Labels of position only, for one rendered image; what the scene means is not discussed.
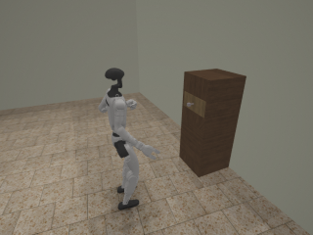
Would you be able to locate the robot right hand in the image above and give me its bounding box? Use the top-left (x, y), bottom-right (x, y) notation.
top-left (142, 145), bottom-right (160, 160)

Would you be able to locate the robot right upper arm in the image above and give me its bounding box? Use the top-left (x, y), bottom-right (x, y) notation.
top-left (113, 98), bottom-right (126, 135)

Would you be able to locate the robot right forearm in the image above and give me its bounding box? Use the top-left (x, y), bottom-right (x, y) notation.
top-left (117, 127), bottom-right (145, 151)

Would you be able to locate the left robot shin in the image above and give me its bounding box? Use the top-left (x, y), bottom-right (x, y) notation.
top-left (121, 165), bottom-right (131, 188)

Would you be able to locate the robot left hand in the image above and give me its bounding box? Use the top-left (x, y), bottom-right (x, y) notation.
top-left (126, 99), bottom-right (137, 111)

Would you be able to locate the drawer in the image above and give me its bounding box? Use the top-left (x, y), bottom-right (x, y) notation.
top-left (183, 91), bottom-right (206, 118)

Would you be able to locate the robot left upper arm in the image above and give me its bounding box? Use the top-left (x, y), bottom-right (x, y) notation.
top-left (98, 88), bottom-right (111, 114)

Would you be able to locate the robot right foot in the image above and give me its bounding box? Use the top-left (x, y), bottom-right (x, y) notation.
top-left (117, 199), bottom-right (140, 211)

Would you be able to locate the cabinet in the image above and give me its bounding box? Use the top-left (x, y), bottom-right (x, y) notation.
top-left (179, 69), bottom-right (246, 177)

